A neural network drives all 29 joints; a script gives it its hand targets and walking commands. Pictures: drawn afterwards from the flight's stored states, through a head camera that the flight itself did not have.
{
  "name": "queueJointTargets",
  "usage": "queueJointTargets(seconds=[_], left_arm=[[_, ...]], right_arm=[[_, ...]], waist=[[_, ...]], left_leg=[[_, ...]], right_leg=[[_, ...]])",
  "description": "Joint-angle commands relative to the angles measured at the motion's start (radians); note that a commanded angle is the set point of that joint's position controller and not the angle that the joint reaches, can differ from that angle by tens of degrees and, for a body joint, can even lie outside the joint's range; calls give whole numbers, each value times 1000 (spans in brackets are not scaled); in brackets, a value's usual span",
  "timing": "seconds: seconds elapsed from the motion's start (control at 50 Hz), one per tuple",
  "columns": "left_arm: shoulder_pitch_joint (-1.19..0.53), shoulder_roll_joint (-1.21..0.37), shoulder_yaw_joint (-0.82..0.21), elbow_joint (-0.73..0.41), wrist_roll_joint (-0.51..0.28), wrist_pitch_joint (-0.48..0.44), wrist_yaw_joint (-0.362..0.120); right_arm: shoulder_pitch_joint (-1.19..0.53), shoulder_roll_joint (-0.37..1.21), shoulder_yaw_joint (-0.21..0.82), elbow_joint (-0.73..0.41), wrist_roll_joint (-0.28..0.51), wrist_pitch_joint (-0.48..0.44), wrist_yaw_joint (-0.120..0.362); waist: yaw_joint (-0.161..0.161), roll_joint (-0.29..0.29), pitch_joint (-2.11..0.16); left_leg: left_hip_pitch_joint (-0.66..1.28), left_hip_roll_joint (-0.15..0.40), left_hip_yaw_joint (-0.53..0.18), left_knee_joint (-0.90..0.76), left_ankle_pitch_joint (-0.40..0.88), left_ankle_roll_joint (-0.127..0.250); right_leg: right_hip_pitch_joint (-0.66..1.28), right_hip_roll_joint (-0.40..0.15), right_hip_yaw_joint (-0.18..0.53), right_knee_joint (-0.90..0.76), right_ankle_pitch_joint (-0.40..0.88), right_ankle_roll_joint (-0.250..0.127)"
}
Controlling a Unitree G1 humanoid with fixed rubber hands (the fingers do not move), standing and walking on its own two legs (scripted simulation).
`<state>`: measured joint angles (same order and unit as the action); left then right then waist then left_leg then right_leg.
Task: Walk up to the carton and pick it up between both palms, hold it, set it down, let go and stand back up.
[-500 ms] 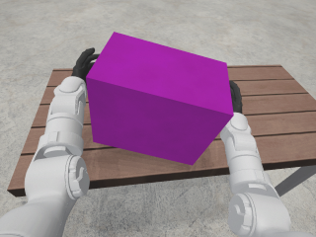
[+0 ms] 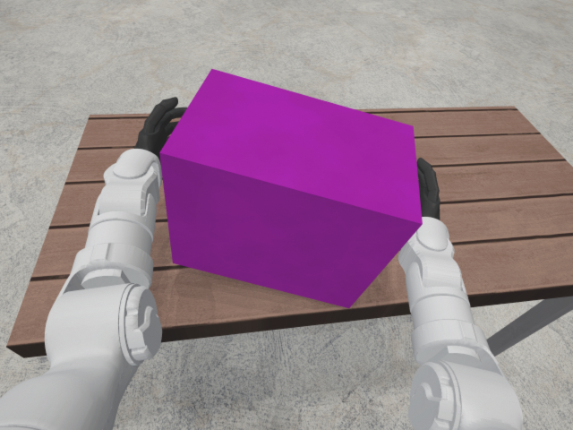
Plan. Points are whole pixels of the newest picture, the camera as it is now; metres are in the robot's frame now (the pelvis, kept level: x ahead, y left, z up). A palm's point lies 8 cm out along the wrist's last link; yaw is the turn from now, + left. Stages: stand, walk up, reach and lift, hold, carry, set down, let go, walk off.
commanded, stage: set down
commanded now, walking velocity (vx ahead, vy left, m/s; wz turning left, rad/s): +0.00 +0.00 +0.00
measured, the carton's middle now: (286, 198) +0.42 -0.02 +0.08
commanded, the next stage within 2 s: none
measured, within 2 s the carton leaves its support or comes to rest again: rests again in 1.64 s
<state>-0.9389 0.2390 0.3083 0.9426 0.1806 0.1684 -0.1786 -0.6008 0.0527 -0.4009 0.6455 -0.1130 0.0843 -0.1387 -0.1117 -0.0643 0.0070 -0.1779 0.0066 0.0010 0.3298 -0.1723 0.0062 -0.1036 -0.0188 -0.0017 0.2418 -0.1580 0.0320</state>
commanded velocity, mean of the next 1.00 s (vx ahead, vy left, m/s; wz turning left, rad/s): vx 0.00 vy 0.00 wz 0.00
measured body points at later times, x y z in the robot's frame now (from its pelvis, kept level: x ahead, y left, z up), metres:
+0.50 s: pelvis +0.00 +0.00 +0.00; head +0.02 +0.03 +0.45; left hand +0.47 +0.16 +0.13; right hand +0.37 -0.21 +0.09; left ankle +0.00 +0.11 -0.75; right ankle -0.02 -0.14 -0.75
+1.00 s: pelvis +0.00 +0.00 +0.00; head +0.03 +0.03 +0.45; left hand +0.46 +0.17 +0.11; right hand +0.37 -0.21 +0.09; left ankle +0.00 +0.11 -0.75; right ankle -0.02 -0.14 -0.75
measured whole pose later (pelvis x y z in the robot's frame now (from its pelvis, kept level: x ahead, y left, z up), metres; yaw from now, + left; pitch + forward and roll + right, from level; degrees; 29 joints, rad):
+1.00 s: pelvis +0.00 +0.00 +0.00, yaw +0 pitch +0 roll -1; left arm -0.90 0.22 0.42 0.98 0.28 0.06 -0.21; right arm -0.62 0.12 -0.55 0.70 -0.27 -0.09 -0.09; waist -0.09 -0.08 0.06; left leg -0.16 0.01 0.01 0.32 -0.17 0.00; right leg -0.09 -0.02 -0.03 0.25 -0.16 0.03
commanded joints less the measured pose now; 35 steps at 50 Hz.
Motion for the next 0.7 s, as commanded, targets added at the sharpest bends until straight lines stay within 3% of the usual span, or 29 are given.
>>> queueJointTargets(seconds=[0.0,0.04,0.06,0.08,0.1,0.12,0.14,0.16,0.2,0.24,0.26,0.3,0.34,0.36,0.42,0.44,0.46,0.5,0.52,0.54,0.56,0.58,0.6,0.64,0.66,0.68], left_arm=[[-526,-551,-234,-86,-37,-40,-118],[-458,-519,-180,-27,-8,-38,-127],[-461,-542,-187,-52,-3,-35,-130],[-486,-540,-189,-47,-15,-44,-133],[-501,-539,-203,-61,-21,-53,-131],[-495,-539,-204,-56,-8,-58,-127],[-518,-542,-209,-41,-17,-62,-128],[-512,-537,-208,-56,-25,-69,-125],[-481,-542,-193,-40,-4,-64,-123],[-466,-525,-159,-17,19,-70,-129],[-512,-535,-189,-47,-6,-80,-127],[-459,-546,-174,-24,17,-76,-120],[-466,-522,-153,-23,28,-77,-128],[-482,-521,-149,-17,37,-76,-130],[-461,-541,-169,-51,22,-79,-124],[-451,-520,-137,-12,36,-86,-126],[-457,-521,-126,-8,41,-85,-126],[-434,-492,-93,35,67,-78,-134],[-450,-522,-117,-11,69,-81,-129],[-451,-517,-139,-18,45,-95,-129],[-446,-513,-112,5,77,-89,-127],[-442,-540,-131,-9,64,-98,-123],[-482,-543,-143,-32,63,-110,-119],[-455,-521,-128,-6,68,-115,-121],[-464,-536,-141,-52,58,-119,-116],[-443,-537,-140,-22,79,-115,-112]], right_arm=[[-735,386,407,-223,12,-107,125],[-722,397,417,-212,-1,-91,125],[-720,414,404,-238,1,-99,122],[-739,409,400,-226,-15,-98,125],[-719,419,388,-227,-19,-106,121],[-711,408,379,-197,-30,-114,123],[-726,429,376,-206,-28,-119,125],[-721,418,374,-186,-20,-125,123],[-724,406,371,-193,-31,-128,125],[-695,405,369,-164,-49,-122,130],[-676,409,341,-159,-48,-126,127],[-712,407,341,-181,-57,-139,134],[-658,400,329,-135,-73,-127,133],[-628,400,289,-80,-79,-125,133],[-631,398,318,-115,-61,-144,136],[-642,413,314,-126,-77,-148,132],[-634,409,298,-95,-101,-145,137],[-622,398,271,-83,-116,-142,134],[-592,388,256,-50,-105,-149,138],[-596,395,264,-65,-117,-158,136],[-586,389,245,-46,-126,-162,138],[-588,392,259,-69,-126,-174,142],[-577,416,236,-36,-132,-170,141],[-564,408,228,-31,-153,-174,142],[-565,400,224,-41,-140,-183,147],[-557,377,215,-20,-140,-191,147]], waist=[[-4,142,-558],[13,86,-501],[4,86,-537],[16,91,-541],[-13,92,-544],[-11,117,-540],[-1,107,-544],[-12,99,-521],[5,125,-533],[20,90,-488],[-17,120,-503],[21,146,-494],[-2,108,-429],[-22,134,-398],[-17,123,-463],[-1,110,-455],[-10,98,-431],[-3,103,-377],[-18,142,-395],[-16,121,-416],[9,154,-400],[-17,133,-423],[-22,174,-427],[-24,126,-392],[-19,144,-418],[-21,186,-403]], left_leg=[[294,-43,72,35,426,-77],[230,-48,78,7,354,-54],[244,-47,77,6,350,-56],[227,-44,83,8,368,-58],[229,-46,77,7,363,-62],[255,-49,85,11,375,-70],[255,-49,82,9,369,-66],[258,-43,75,11,378,-71],[270,-42,79,19,386,-72],[229,-42,81,-10,344,-62],[252,-38,77,-9,332,-70],[287,-30,87,11,383,-77],[250,-39,93,-5,328,-69],[259,-34,89,-9,321,-78],[293,-27,80,17,397,-76],[270,-32,90,14,376,-72],[252,-31,86,1,351,-70],[238,-32,101,-20,269,-65],[254,-34,94,-21,287,-73],[271,-28,99,-11,312,-72],[269,-34,99,-11,311,-69],[292,-28,98,7,348,-85],[305,-23,99,7,355,-84],[296,-19,91,-4,342,-72],[314,-12,87,13,393,-83],[325,-14,80,10,383,-93]], right_leg=[[116,59,-81,58,463,1],[154,48,-79,62,451,8],[181,53,-79,60,475,15],[177,44,-77,68,487,15],[184,48,-79,73,511,16],[160,53,-89,66,496,11],[161,54,-83,62,481,11],[156,55,-83,65,484,12],[152,54,-83,68,477,10],[186,52,-81,59,459,13],[155,55,-86,50,410,6],[121,54,-88,43,373,-1],[133,54,-91,39,375,5],[128,54,-98,27,349,4],[93,54,-99,44,408,10],[122,53,-90,50,426,13],[132,57,-98,52,406,12],[123,45,-92,33,351,8],[122,51,-102,30,350,8],[109,50,-100,35,343,8],[100,48,-106,33,320,7],[101,56,-114,45,359,7],[87,53,-112,32,347,8],[75,52,-112,35,306,7],[73,59,-118,27,314,2],[46,65,-127,25,290,0]])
